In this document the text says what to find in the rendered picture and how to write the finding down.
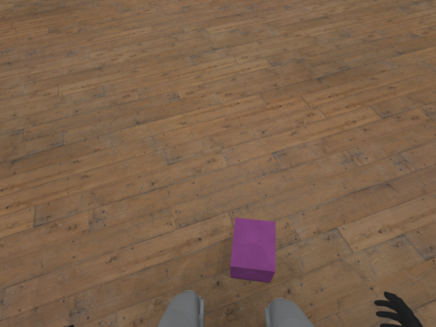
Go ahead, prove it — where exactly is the carton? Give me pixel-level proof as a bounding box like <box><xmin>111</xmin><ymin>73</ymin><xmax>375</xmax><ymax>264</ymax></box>
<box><xmin>230</xmin><ymin>217</ymin><xmax>276</xmax><ymax>283</ymax></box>

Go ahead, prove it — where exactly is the right robot thigh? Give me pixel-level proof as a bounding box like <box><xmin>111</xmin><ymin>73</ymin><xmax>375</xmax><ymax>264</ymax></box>
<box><xmin>264</xmin><ymin>300</ymin><xmax>315</xmax><ymax>327</ymax></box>

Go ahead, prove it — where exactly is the right robot hand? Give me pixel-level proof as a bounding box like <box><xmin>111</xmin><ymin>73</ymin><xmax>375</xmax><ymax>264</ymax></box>
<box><xmin>374</xmin><ymin>292</ymin><xmax>423</xmax><ymax>327</ymax></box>

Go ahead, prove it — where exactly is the left robot thigh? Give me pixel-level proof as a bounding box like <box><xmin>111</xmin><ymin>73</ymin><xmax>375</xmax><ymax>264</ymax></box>
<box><xmin>158</xmin><ymin>292</ymin><xmax>204</xmax><ymax>327</ymax></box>

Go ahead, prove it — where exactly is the robot thigh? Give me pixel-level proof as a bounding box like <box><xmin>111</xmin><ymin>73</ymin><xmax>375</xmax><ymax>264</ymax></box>
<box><xmin>158</xmin><ymin>292</ymin><xmax>204</xmax><ymax>327</ymax></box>
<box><xmin>264</xmin><ymin>300</ymin><xmax>315</xmax><ymax>327</ymax></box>

